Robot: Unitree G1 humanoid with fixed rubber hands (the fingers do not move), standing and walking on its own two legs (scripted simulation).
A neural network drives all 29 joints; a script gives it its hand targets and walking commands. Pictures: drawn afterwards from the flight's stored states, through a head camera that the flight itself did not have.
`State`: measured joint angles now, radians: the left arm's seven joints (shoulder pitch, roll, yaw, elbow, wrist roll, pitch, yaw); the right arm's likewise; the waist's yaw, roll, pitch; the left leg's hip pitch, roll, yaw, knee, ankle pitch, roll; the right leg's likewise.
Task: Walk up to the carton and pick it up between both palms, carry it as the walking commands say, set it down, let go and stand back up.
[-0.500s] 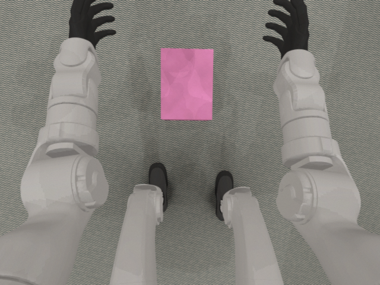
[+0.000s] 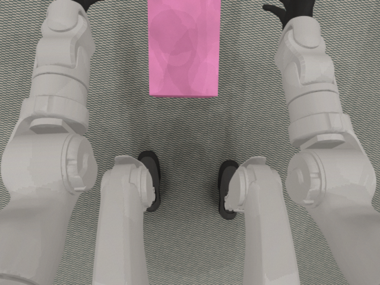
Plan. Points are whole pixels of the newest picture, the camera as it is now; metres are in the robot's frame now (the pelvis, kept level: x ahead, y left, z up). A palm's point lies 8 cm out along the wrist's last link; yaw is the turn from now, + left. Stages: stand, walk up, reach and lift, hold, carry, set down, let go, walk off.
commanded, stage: reach and lift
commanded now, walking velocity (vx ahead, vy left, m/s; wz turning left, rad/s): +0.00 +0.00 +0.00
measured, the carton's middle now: (183, 55) +0.54 +0.03 -0.41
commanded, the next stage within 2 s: none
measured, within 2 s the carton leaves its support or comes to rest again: neither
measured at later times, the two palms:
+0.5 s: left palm (105, 34) +0.54 +0.20 -0.27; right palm (261, 43) +0.54 -0.13 -0.27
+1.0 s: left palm (114, 42) +0.54 +0.20 -0.34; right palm (253, 51) +0.54 -0.14 -0.34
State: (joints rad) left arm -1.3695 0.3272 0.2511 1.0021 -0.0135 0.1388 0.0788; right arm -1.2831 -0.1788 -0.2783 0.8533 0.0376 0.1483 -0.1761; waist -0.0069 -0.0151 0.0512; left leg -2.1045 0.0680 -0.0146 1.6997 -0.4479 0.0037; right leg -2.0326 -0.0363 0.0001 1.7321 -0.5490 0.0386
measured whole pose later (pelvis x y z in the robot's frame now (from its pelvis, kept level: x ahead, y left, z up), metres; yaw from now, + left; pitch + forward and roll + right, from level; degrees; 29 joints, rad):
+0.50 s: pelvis -0.02 +0.00 -0.09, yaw -1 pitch +40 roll -3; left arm -1.61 0.42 0.08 1.23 -0.18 0.07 0.09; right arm -1.53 -0.28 -0.14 1.11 0.18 0.08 -0.17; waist 0.00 -0.02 0.36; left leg -2.26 0.07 -0.04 2.04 -0.48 0.01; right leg -2.18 -0.02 0.01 2.08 -0.60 0.05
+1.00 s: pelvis -0.02 +0.00 -0.14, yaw -1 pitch +35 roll -2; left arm -1.68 0.46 0.00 1.32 -0.26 0.02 0.08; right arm -1.61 -0.31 -0.03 1.18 0.25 0.04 -0.16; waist 0.01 -0.03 0.52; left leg -2.32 0.07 -0.05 2.21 -0.51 0.00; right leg -2.24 0.01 0.03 2.26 -0.63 0.06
